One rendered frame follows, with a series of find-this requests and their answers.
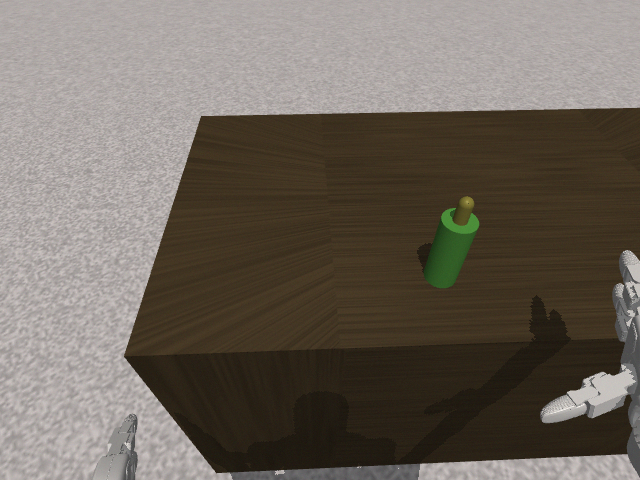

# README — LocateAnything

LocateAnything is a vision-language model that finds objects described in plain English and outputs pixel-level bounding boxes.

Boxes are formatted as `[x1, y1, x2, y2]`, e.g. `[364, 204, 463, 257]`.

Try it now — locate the right robot hand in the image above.
[540, 250, 640, 423]

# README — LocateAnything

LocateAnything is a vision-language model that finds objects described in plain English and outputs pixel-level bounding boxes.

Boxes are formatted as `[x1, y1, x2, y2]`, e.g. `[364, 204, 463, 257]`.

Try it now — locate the left robot hand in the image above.
[91, 414, 138, 480]

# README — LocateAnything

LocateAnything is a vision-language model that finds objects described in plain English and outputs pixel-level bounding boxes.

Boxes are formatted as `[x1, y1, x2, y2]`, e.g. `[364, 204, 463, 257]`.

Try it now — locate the bottle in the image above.
[424, 196, 479, 288]

